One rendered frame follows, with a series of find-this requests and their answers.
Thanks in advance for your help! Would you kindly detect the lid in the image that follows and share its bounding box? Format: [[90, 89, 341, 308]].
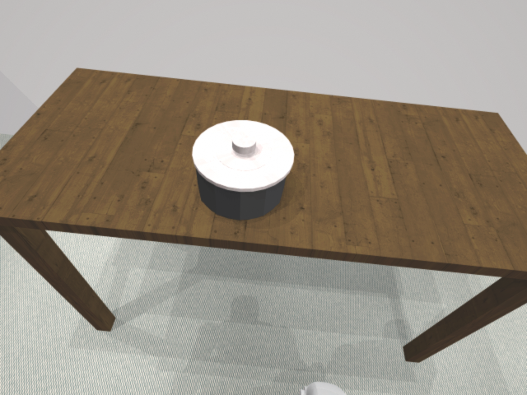
[[192, 120, 294, 192]]

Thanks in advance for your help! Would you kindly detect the knob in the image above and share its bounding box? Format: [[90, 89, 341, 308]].
[[232, 132, 256, 155]]

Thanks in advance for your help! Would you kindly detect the pot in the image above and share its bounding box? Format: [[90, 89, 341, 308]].
[[196, 170, 286, 220]]

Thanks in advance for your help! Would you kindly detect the table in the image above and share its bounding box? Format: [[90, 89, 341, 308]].
[[0, 68, 527, 363]]

